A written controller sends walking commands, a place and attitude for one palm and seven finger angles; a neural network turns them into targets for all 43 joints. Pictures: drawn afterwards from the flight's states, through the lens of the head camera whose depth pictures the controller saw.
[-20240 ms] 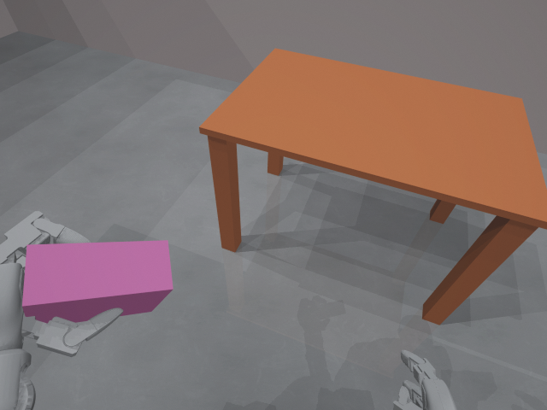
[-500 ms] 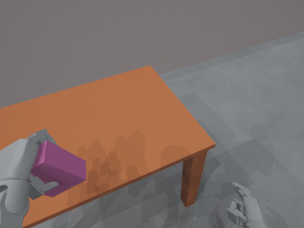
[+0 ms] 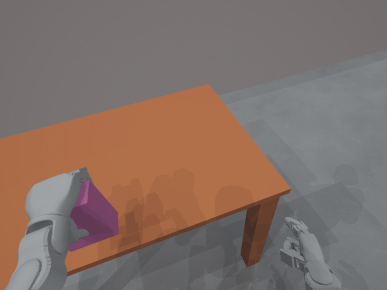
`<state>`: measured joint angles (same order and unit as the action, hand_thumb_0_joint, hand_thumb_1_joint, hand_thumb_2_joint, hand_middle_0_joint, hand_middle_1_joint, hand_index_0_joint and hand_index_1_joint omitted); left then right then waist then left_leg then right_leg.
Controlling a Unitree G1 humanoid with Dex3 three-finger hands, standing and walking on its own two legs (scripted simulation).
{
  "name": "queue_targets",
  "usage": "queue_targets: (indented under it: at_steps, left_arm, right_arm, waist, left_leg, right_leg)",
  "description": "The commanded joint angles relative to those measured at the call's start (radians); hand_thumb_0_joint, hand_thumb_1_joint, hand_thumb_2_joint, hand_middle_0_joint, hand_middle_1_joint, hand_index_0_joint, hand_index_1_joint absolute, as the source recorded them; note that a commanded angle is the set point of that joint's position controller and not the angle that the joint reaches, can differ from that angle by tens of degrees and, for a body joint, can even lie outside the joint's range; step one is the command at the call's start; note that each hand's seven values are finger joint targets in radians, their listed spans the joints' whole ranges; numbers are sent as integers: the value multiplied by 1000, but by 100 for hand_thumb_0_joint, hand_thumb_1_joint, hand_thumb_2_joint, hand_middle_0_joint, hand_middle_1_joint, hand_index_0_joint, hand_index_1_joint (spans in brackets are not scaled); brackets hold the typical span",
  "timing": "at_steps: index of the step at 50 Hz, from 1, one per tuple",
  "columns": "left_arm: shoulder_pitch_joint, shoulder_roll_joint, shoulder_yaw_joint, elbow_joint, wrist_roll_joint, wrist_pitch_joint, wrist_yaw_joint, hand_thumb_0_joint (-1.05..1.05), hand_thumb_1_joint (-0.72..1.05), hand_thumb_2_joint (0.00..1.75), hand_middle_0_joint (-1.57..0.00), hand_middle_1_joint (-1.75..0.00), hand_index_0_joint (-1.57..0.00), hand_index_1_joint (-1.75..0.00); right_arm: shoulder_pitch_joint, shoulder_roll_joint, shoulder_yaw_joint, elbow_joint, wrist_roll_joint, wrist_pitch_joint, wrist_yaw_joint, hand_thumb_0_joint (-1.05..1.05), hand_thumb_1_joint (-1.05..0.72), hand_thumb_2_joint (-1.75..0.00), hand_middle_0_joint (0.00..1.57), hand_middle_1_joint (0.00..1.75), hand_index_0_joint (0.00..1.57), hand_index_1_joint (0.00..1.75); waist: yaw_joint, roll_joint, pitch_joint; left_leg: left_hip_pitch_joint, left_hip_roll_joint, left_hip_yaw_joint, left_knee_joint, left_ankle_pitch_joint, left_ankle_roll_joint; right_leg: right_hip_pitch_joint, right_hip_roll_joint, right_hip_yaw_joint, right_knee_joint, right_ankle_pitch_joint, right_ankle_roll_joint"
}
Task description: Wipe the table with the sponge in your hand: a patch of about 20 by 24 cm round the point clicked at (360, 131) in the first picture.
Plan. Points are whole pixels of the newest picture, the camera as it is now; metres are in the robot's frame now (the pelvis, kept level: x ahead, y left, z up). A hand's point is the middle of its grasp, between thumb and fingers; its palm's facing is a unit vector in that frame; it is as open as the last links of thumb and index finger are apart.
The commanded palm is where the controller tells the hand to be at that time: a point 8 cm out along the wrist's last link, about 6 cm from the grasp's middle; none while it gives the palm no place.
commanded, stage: turn the palm down, sponge in hand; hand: left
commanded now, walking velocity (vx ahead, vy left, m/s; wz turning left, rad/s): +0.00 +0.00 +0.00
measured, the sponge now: (85, 222) +0.21 +0.28 +0.03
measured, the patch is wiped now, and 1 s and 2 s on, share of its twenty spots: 0.00 0.00 0.00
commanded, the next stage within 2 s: move the sponge above the wiping area in 0.46 s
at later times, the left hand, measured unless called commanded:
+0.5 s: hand (80, 203) +0.23 +0.28 +0.08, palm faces +0.02 -0.11 -0.99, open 10.1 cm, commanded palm +0.20 +0.27 +0.15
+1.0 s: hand (75, 210) +0.22 +0.30 +0.06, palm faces -0.03 -0.10 -0.99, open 10.1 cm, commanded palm +0.21 +0.29 +0.13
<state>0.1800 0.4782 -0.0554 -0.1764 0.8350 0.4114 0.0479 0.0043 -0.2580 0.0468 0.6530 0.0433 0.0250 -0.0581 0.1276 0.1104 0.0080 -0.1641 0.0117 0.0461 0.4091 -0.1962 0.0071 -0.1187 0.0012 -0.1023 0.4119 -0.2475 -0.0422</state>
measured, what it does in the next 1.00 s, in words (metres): stands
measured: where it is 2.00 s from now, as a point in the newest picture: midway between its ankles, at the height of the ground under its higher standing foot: outside the picture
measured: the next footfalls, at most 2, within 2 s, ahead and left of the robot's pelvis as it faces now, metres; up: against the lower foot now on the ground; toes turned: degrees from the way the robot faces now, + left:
none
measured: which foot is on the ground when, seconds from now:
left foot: down 0.00-1.00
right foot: down 0.00-1.00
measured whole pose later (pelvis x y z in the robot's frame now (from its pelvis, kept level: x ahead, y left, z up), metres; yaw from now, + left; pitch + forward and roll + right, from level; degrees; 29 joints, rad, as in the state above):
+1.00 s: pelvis +0.01 -0.01 +0.00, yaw +0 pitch -2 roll +0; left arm 0.15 0.48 -0.03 -0.04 0.88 0.36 0.05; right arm 0.02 -0.28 0.02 0.69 0.05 0.01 -0.05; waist 0.12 0.10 0.00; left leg -0.17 0.03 0.04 0.42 -0.21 -0.01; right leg -0.13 0.02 -0.10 0.42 -0.26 -0.06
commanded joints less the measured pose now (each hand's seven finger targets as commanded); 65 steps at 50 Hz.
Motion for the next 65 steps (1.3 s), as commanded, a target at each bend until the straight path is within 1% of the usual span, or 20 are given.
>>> queue_targets:
  at_steps: [1, 3, 4, 8, 19, 23, 24, 28, 29, 31, 38, 39, 40, 43, 44, 52, 58, 59, 63, 65]
  left_arm:
    - [-234, 222, 139, -192, 79, -9, 44, 0, 10, 130, -120, -160, -120, -160]
    - [-255, 257, 168, -191, 104, 5, 47, 0, 10, 130, -120, -160, -120, -160]
    - [-239, 184, 111, -199, 84, 5, 44, 0, 10, 130, -120, -160, -120, -160]
    - [-224, 241, 167, -208, 76, 2, 42, 0, 10, 130, -120, -160, -120, -160]
    - [-251, 206, 122, -199, 92, 14, 38, 0, 10, 130, -120, -160, -120, -160]
    - [-238, 252, 171, -192, 86, 19, 40, 0, 10, 130, -120, -160, -120, -160]
    - [-236, 195, 120, -199, 81, 20, 37, 0, 10, 130, -120, -160, -120, -160]
    - [-240, 254, 171, -197, 88, 20, 41, 0, 10, 130, -120, -160, -120, -160]
    - [-218, 202, 129, -186, 76, 21, 39, 0, 10, 130, -120, -160, -120, -160]
    - [-245, 223, 137, -121, 84, 26, 35, 0, 10, 130, -120, -160, -120, -160]
    - [-258, 277, 194, -133, 88, -16, 42, 0, 10, 130, -120, -160, -120, -160]
    - [-243, 214, 143, -131, 77, -23, 41, 0, 10, 130, -120, -160, -120, -160]
    - [-238, 264, 190, -90, 80, -28, 45, 0, 10, 130, -120, -160, -120, -160]
    - [-264, 273, 199, -96, 85, -40, 50, 0, 10, 130, -120, -160, -120, -160]
    - [-256, 225, 159, -105, 76, -50, 51, 0, 10, 130, -120, -160, -120, -160]
    - [-305, 230, 157, -15, 80, -89, 68, 0, 10, 130, -120, -160, -120, -160]
    - [-366, 304, 225, 58, 95, -104, 90, 0, 10, 130, -120, -160, -120, -160]
    - [-377, 255, 176, 63, 93, -104, 87, 0, 10, 130, -120, -160, -120, -160]
    - [-338, 291, 219, 80, 96, -110, 93, 0, 10, 130, -120, -160, -120, -160]
    - [-339, 246, 179, 85, 94, -111, 91, 0, 10, 130, -120, -160, -120, -160]
  right_arm:
    - [-219, -99, -42, -170, -5, -55, 5, 0, -90, -90, 20, 30, 20, 30]
    - [-255, -98, -37, -164, -7, -53, 10, 0, -90, -90, 20, 30, 20, 30]
    - [-234, -87, -38, -177, -1, -59, 10, 0, -90, -90, 20, 30, 20, 30]
    - [-253, -98, -42, -166, -3, -57, 13, 0, -90, -90, 20, 30, 20, 30]
    - [-245, -94, -37, -169, 0, -56, 16, 0, -90, -90, 20, 30, 20, 30]
    - [-260, -103, -43, -160, 0, -51, 18, 0, -90, -90, 20, 30, 20, 30]
    - [-243, -94, -43, -170, 4, -53, 17, 0, -90, -90, 20, 30, 20, 30]
    - [-263, -102, -44, -164, 2, -51, 18, 0, -90, -90, 20, 30, 20, 30]
    - [-239, -96, -46, -170, 7, -53, 16, 0, -90, -90, 20, 30, 20, 30]
    - [-229, -107, -47, -154, 6, -47, 13, 0, -90, -90, 20, 30, 20, 30]
    - [-239, -108, -48, -153, 2, -57, 6, 0, -90, -90, 20, 30, 20, 30]
    - [-220, -98, -51, -164, 6, -64, 3, 0, -90, -90, 20, 30, 20, 30]
    - [-203, -109, -53, -147, 4, -64, 4, 0, -90, -90, 20, 30, 20, 30]
    - [-226, -110, -53, -146, 3, -63, 4, 0, -90, -90, 20, 30, 20, 30]
    - [-203, -103, -58, -156, 7, -70, 2, 0, -90, -90, 20, 30, 20, 30]
    - [-180, -111, -69, -134, 8, -79, -10, 0, -90, -90, 20, 30, 20, 30]
    - [-182, -117, -67, -112, 8, -84, -16, 0, -90, -90, 20, 30, 20, 30]
    - [-175, -112, -65, -119, 10, -85, -16, 0, -90, -90, 20, 30, 20, 30]
    - [-172, -119, -71, -116, 9, -83, -8, 0, -90, -90, 20, 30, 20, 30]
    - [-157, -114, -73, -121, 11, -82, -6, 0, -90, -90, 20, 30, 20, 30]
  waist:
    - [-2, -32, -197]
    - [15, -10, -191]
    - [-1, -27, -200]
    - [5, -28, -194]
    - [5, -27, -217]
    - [9, -44, -200]
    - [-1, -46, -211]
    - [12, -29, -205]
    - [-2, -32, -201]
    - [-5, -65, -178]
    - [6, -31, -215]
    - [-6, -44, -213]
    - [-4, -58, -205]
    - [2, -24, -182]
    - [-10, -31, -210]
    - [-18, -39, -185]
    - [-10, -35, -198]
    - [-21, -39, -203]
    - [-3, -12, -228]
    - [-15, -42, -230]
  left_leg:
    - [98, -28, -97, -37, 233, 38]
    - [111, -33, -106, -35, 242, 38]
    - [106, -30, -90, -29, 256, 43]
    - [116, -35, -99, -29, 263, 41]
    - [117, -37, -91, -16, 297, 43]
    - [115, -39, -102, -18, 294, 41]
    - [110, -35, -84, -14, 296, 45]
    - [117, -40, -100, -16, 289, 42]
    - [105, -36, -85, -13, 286, 45]
    - [92, -39, -88, -17, 262, 42]
    - [110, -47, -93, -9, 256, 44]
    - [105, -42, -76, 1, 264, 50]
    - [94, -42, -83, 0, 255, 46]
    - [95, -46, -93, -7, 236, 44]
    - [96, -40, -77, 1, 243, 50]
    - [77, -42, -81, -4, 189, 49]
    - [70, -46, -91, -7, 164, 45]
    - [59, -46, -81, -6, 166, 48]
    - [68, -47, -93, 1, 202, 45]
    - [56, -41, -87, 6, 209, 46]
  right_leg:
    - [17, 4, 125, -78, 149, -28]
    - [11, 12, 154, -83, 146, -40]
    - [27, 4, 119, -68, 177, -29]
    - [31, 10, 165, -81, 206, -37]
    - [35, -1, 136, -65, 251, -30]
    - [35, 6, 172, -71, 264, -36]
    - [41, -3, 141, -60, 273, -27]
    - [33, 4, 172, -69, 262, -36]
    - [39, -3, 142, -61, 266, -27]
    - [19, -3, 149, -75, 244, -23]
    - [30, 4, 179, -73, 244, -32]
    - [29, -2, 150, -62, 265, -21]
    - [21, -2, 155, -69, 254, -21]
    - [5, 5, 172, -77, 223, -31]
    - [15, -1, 142, -63, 241, -21]
    - [-22, -2, 140, -78, 172, -18]
    - [-30, 8, 157, -81, 131, -27]
    - [-23, 4, 130, -73, 141, -21]
    - [-10, 8, 145, -62, 184, -31]
    - [-18, 3, 121, -54, 199, -23]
